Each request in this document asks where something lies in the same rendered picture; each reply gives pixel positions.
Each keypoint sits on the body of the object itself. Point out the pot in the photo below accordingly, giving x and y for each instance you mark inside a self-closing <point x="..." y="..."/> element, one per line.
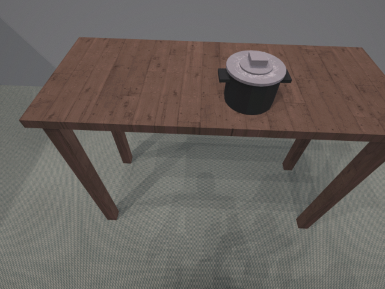
<point x="248" y="99"/>

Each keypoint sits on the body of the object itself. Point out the knob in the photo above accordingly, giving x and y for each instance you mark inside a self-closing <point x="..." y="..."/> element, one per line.
<point x="257" y="58"/>

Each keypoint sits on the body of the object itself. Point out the table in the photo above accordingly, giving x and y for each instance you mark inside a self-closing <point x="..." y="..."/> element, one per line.
<point x="172" y="87"/>

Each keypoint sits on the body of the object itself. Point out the lid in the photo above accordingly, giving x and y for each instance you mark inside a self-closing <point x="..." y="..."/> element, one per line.
<point x="239" y="68"/>

